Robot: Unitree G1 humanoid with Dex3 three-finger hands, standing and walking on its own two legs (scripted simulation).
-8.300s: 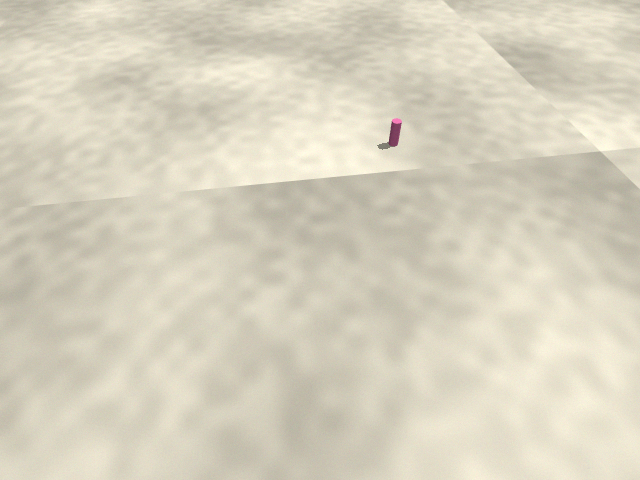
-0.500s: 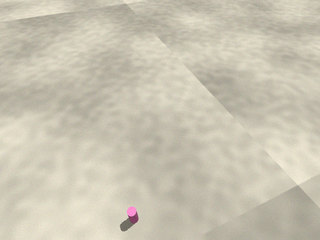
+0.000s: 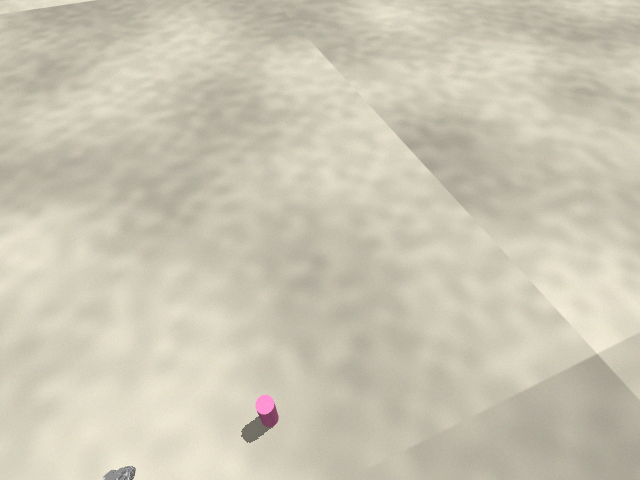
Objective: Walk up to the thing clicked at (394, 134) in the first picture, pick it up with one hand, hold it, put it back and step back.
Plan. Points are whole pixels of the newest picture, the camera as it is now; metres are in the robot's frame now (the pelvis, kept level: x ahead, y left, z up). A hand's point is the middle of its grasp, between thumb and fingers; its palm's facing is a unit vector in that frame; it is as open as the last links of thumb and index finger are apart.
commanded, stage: go down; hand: left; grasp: from the side
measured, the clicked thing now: (267, 411) +0.40 +0.17 -0.71
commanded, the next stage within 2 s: none
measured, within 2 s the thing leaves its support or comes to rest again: neither
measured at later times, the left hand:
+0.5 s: hand out of the picture +0.15 +0.27 -0.19, palm faces +0.05 -0.95 -0.32, open 16.8 cm
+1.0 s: hand out of the picture +0.14 +0.28 -0.21, palm faces +0.08 -0.95 -0.30, open 17.3 cm
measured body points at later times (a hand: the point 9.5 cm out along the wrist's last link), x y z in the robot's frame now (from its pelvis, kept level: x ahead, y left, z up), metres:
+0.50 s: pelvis +0.00 +0.01 -0.06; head +0.07 +0.02 +0.38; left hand +0.15 +0.32 -0.17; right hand +0.12 -0.26 -0.15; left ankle +0.00 +0.13 -0.74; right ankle +0.00 -0.13 -0.74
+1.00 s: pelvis -0.01 +0.01 -0.10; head +0.09 +0.03 +0.34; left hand +0.14 +0.33 -0.19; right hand +0.16 -0.24 -0.18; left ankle +0.00 +0.13 -0.74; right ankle +0.00 -0.13 -0.74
